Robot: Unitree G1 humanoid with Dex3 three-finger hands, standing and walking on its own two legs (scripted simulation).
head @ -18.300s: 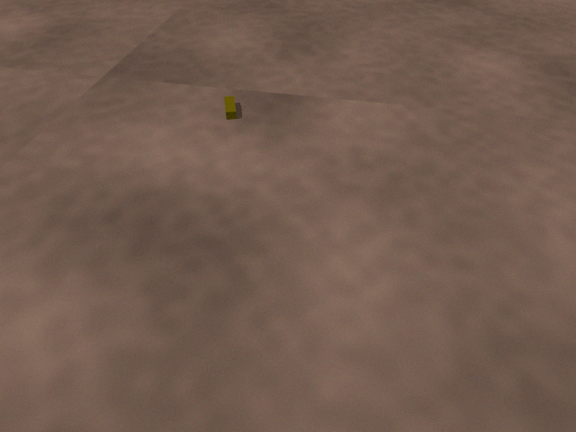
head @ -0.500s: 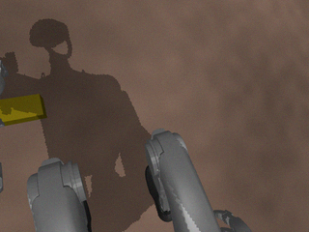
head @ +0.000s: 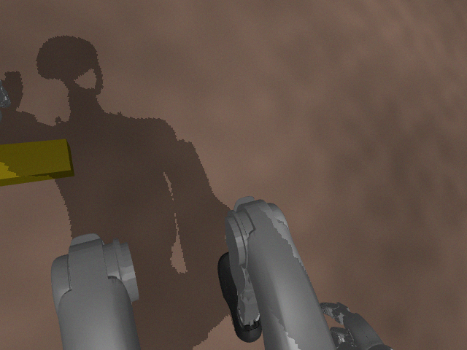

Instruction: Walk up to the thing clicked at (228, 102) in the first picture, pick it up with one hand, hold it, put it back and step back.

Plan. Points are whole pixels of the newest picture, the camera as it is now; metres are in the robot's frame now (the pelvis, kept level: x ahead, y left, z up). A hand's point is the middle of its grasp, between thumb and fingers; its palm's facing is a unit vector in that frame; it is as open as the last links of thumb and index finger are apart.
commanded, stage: rest palm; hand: left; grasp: from above
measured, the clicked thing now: (13, 164) +0.48 +0.30 -0.30
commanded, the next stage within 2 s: close in 0.84 s
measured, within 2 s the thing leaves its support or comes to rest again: neither
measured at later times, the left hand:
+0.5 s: hand (5, 165) +0.46 +0.30 -0.25, palm faces -0.47 -0.07 -0.88, open 13.7 cm
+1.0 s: hand (3, 172) +0.45 +0.31 -0.27, palm faces -0.50 -0.11 -0.86, open 13.3 cm
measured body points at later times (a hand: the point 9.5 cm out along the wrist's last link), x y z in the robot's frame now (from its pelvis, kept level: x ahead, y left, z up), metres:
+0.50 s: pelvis +0.00 +0.00 -0.02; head +0.27 +0.11 +0.32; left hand +0.48 +0.30 -0.19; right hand +0.02 -0.27 -0.08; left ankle +0.07 +0.12 -0.29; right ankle +0.11 -0.15 -0.29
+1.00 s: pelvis +0.00 +0.00 -0.02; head +0.28 +0.12 +0.31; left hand +0.48 +0.31 -0.22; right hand +0.05 -0.26 -0.08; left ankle +0.07 +0.12 -0.29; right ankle +0.11 -0.15 -0.29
